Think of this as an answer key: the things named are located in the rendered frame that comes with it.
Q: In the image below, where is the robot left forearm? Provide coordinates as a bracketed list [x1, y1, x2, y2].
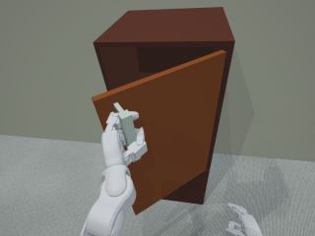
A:
[80, 164, 137, 236]

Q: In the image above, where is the handle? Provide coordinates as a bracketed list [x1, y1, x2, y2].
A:
[113, 102, 141, 162]

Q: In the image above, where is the robot left hand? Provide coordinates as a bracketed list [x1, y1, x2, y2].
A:
[101, 111, 148, 169]

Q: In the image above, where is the cupboard door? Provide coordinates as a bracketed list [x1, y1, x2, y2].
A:
[92, 50, 226, 215]

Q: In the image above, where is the robot right hand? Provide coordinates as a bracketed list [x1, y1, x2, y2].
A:
[225, 203, 263, 236]

